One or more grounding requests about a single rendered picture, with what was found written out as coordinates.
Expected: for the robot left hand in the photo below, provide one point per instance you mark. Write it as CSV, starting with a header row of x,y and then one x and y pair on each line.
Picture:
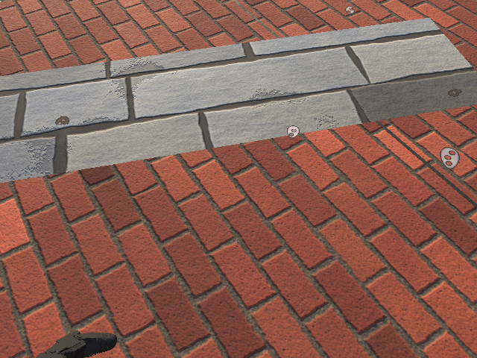
x,y
80,345

